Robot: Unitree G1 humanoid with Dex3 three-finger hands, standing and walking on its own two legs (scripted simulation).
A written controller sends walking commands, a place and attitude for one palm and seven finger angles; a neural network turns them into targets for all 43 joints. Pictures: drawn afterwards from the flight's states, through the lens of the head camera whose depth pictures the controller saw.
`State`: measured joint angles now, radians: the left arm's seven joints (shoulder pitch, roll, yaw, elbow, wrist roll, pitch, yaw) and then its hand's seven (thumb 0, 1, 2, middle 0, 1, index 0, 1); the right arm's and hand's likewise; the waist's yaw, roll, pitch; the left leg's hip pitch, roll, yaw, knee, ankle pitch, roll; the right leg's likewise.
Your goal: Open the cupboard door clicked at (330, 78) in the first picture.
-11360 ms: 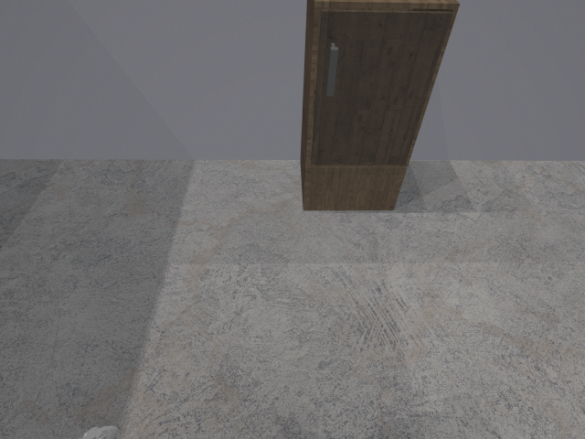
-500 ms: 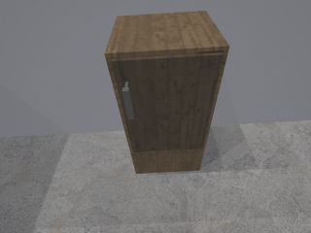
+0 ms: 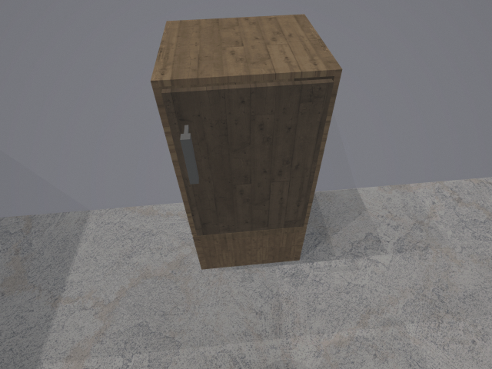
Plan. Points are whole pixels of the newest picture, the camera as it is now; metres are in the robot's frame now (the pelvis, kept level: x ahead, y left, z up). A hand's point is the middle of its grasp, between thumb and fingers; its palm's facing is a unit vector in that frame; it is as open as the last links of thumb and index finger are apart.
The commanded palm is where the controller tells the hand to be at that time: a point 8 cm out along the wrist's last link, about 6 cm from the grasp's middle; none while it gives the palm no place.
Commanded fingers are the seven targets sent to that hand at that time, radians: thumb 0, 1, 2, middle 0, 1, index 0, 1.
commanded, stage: come to a stop and stand still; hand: left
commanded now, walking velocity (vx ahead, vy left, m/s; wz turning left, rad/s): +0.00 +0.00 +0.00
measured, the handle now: (190, 154) +0.64 +0.17 -0.04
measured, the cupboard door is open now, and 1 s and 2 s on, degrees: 0 0 0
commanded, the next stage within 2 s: look again from close up in 0.20 s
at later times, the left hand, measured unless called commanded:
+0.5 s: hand out of the picture +0.01 +0.15 -0.17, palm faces +0.02 -0.99 -0.17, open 7.4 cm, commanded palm none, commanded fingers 0.00 0.90 0.90 -0.20 -0.30 -0.20 -0.30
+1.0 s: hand out of the picture +0.04 +0.13 -0.17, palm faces +0.02 -0.99 -0.17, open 7.4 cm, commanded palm none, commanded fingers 0.00 0.90 0.90 -0.20 -0.30 -0.20 -0.30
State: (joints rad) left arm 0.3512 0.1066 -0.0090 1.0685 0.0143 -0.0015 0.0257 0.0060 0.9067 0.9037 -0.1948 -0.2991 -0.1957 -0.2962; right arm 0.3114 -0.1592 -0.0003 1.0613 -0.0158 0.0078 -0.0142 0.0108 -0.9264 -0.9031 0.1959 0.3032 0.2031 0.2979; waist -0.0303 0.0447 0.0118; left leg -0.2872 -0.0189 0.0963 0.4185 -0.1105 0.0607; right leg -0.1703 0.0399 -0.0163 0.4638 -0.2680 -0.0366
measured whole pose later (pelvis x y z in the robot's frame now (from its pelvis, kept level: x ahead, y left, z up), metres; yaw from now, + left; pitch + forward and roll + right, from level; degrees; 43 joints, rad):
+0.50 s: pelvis +0.02 -0.01 +0.00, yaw +0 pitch +0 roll +0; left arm 0.33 0.11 -0.02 1.09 0.01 -0.02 0.03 0.01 0.91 0.90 -0.19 -0.30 -0.20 -0.30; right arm 0.29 -0.15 0.01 1.11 -0.02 -0.02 -0.02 0.00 -0.91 -0.90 0.19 0.30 0.20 0.30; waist -0.01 0.01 0.01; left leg -0.27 -0.02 0.09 0.39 -0.13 0.05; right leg -0.15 0.04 -0.02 0.43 -0.28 -0.05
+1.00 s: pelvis +0.05 -0.02 +0.00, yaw +0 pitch +0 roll +1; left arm 0.34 0.13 -0.02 1.09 0.02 -0.02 0.03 0.00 0.91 0.90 -0.19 -0.30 -0.20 -0.30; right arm 0.27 -0.16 0.02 1.13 -0.02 -0.02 -0.03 0.00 -0.92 -0.90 0.19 0.30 0.20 0.30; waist 0.00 -0.01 0.01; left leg -0.23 -0.01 0.08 0.42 -0.19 0.03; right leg -0.09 0.05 -0.02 0.42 -0.33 -0.07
